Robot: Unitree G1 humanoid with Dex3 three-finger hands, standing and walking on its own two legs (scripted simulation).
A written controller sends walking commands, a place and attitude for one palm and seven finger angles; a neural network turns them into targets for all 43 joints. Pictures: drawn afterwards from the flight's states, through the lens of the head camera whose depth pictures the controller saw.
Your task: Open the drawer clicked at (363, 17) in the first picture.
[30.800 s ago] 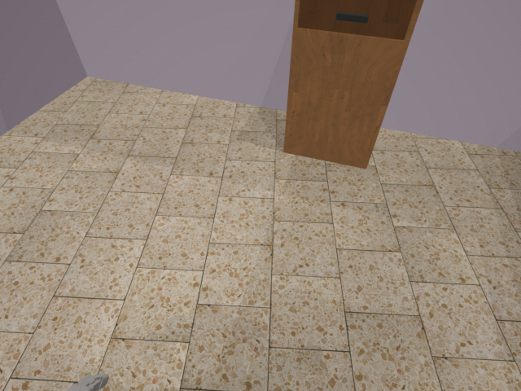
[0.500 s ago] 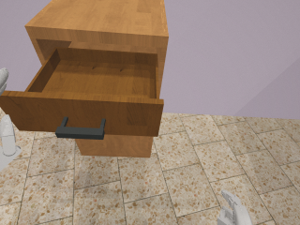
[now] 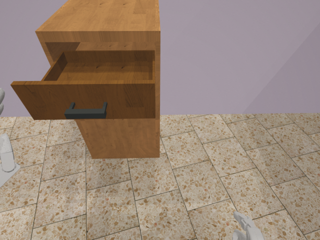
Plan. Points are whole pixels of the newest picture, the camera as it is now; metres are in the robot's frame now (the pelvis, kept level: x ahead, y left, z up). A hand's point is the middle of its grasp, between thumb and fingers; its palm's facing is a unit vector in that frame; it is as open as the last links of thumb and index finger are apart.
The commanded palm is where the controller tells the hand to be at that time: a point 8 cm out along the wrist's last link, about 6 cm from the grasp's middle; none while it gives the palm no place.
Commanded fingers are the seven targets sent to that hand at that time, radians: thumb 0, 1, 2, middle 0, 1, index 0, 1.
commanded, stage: stop stepping back and stand still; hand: left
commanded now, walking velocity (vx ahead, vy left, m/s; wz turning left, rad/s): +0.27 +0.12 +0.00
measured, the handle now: (87, 109) +0.51 +0.26 +0.03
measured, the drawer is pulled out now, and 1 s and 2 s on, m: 0.29 0.29 0.29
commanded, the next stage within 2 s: let the arm hang, fingers relaxed in 0.64 s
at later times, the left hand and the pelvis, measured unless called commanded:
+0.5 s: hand out of the picture +0.10 +0.22 +0.22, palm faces +0.52 -0.75 -0.40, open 7.4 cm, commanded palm +0.03 +0.26 +0.22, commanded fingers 0.00 0.90 0.90 -0.20 -0.30 -0.20 -0.30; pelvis -0.08 -0.03 +0.00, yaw +4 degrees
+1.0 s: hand out of the picture +0.02 +0.17 -0.15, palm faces +0.06 -0.98 -0.19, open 7.4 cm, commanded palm none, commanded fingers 0.00 0.90 0.90 -0.20 -0.30 -0.20 -0.30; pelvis -0.07 -0.01 -0.02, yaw +6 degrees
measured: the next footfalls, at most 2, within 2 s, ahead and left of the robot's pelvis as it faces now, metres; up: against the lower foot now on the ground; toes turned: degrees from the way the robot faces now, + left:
left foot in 0.14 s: -0.04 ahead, +0.13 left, +0.00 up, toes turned +5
right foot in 0.36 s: +0.00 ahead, -0.10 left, +0.00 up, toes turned +7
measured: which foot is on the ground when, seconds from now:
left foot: up 0.00-0.12, down 0.14-0.36, up 0.38-0.68, down 0.70-1.00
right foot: down 0.00-0.16, up 0.18-0.34, down 0.36-1.00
